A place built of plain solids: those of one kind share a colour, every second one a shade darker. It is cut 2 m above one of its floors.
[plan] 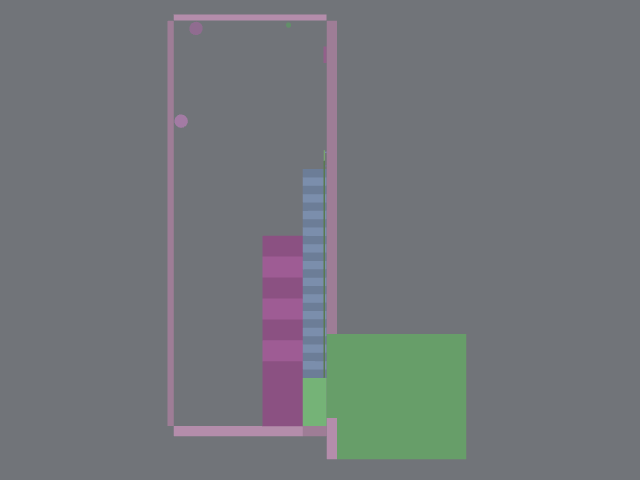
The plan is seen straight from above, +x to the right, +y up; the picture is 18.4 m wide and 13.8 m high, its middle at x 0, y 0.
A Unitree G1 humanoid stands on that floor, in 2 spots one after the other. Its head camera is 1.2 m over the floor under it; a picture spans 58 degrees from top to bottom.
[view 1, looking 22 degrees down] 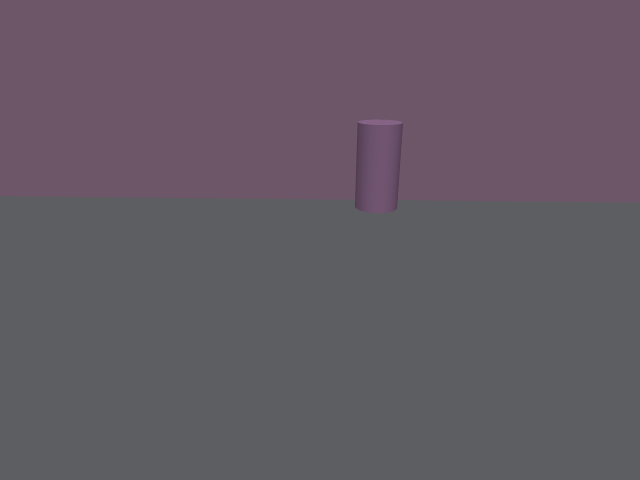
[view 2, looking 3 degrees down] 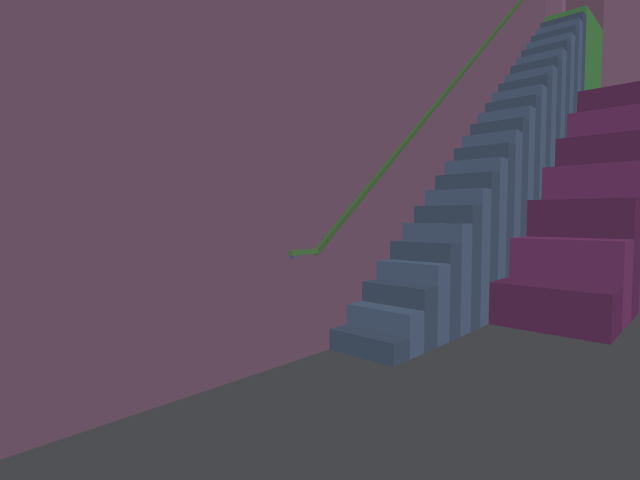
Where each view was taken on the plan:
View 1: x -0.20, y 3.04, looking -178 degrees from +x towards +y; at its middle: ground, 3.20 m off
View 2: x -2.39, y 4.94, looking -47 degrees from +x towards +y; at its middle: wall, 3.79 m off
